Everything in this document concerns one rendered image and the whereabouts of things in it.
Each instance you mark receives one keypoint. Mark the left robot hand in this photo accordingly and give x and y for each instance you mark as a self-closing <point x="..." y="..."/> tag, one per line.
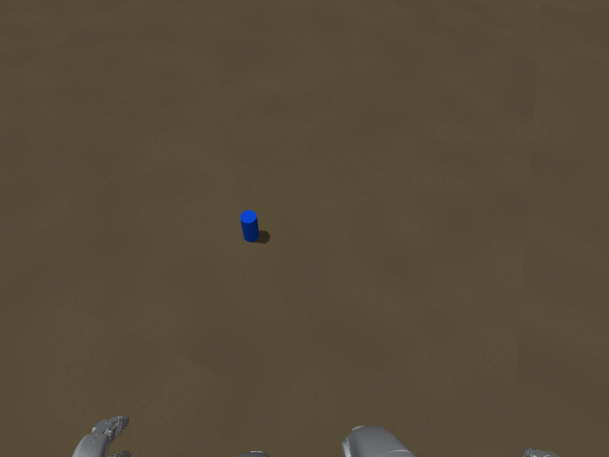
<point x="103" y="434"/>

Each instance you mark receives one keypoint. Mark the can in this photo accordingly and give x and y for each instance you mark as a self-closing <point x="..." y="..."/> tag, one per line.
<point x="250" y="225"/>

